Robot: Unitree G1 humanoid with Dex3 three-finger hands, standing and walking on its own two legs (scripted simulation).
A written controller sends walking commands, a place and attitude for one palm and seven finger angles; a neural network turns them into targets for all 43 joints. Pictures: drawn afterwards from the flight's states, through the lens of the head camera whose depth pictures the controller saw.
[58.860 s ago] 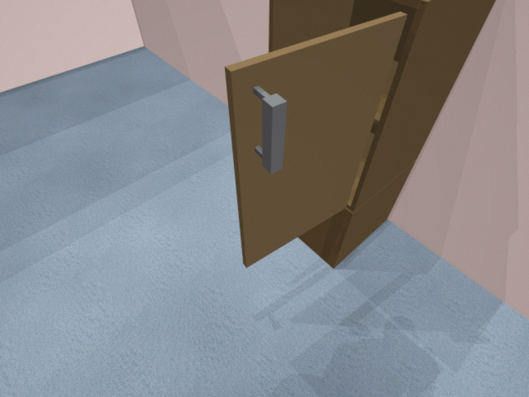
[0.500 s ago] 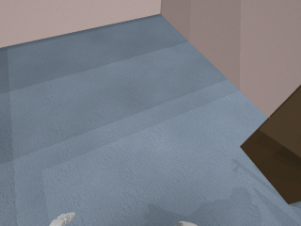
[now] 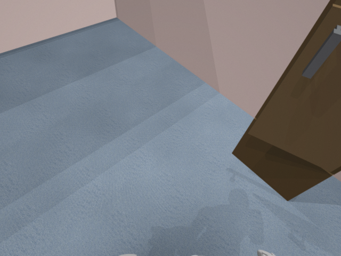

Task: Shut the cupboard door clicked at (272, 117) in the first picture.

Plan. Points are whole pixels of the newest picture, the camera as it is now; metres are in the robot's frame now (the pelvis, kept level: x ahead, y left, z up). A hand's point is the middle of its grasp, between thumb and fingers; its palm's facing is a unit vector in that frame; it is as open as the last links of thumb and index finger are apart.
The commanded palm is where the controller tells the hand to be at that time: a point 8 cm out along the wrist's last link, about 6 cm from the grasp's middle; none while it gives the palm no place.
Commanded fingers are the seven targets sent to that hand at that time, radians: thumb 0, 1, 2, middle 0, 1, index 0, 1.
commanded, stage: turn to face it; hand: left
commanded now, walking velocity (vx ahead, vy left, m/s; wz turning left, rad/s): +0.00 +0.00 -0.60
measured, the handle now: (322, 52) +0.66 -0.38 +0.15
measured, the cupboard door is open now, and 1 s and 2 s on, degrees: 18 18 18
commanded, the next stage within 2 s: take the last steps up to it in 0.72 s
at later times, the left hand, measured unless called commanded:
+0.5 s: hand (124, 238) +0.17 +0.13 -0.14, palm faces -0.28 -0.92 -0.27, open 7.3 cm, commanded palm none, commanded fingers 0.00 0.90 0.90 -0.20 -0.30 -0.20 -0.30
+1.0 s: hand (133, 220) +0.22 +0.11 -0.16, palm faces -0.44 -0.88 -0.20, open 7.4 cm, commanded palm none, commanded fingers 0.00 0.90 0.90 -0.20 -0.30 -0.20 -0.30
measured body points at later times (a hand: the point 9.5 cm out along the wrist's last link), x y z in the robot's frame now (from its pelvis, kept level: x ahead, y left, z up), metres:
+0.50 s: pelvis +0.03 -0.04 +0.01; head +0.06 -0.07 +0.46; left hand +0.19 +0.17 -0.12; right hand +0.00 -0.31 -0.14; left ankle +0.04 +0.11 -0.65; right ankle -0.01 -0.13 -0.73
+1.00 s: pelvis +0.07 -0.04 +0.01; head +0.11 -0.05 +0.46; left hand +0.25 +0.16 -0.14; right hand -0.01 -0.26 -0.14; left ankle +0.10 +0.09 -0.73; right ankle -0.01 -0.13 -0.70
